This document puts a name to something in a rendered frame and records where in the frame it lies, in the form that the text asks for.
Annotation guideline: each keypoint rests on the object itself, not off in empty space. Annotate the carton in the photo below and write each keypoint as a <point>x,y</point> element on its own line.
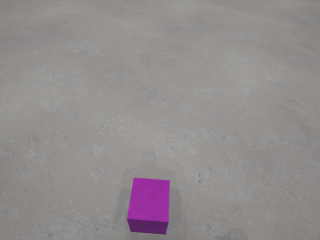
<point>148,210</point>

